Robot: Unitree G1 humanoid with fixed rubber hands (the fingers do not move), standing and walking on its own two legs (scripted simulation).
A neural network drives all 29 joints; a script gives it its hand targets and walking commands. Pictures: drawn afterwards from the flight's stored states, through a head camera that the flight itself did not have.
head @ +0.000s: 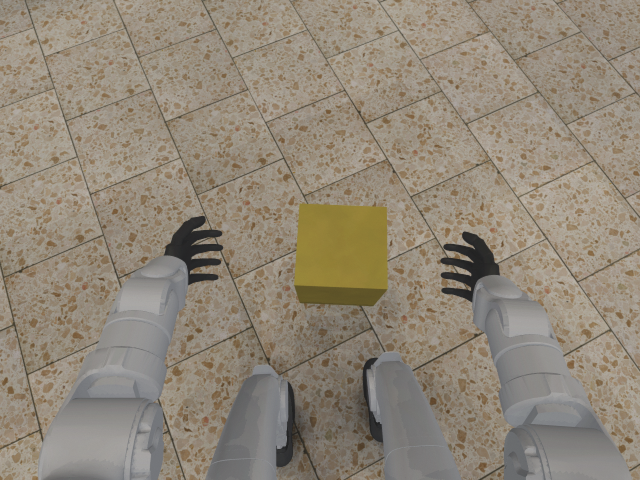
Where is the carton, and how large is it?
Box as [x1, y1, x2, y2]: [294, 204, 387, 305]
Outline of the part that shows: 299,204 294,285 299,301 309,303 373,305 387,289 386,207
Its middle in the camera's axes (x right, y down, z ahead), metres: +0.05 +0.04 +1.01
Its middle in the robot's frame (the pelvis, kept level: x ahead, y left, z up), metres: +0.51 -0.07 -0.56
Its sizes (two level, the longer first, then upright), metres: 0.210 0.200 0.250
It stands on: the floor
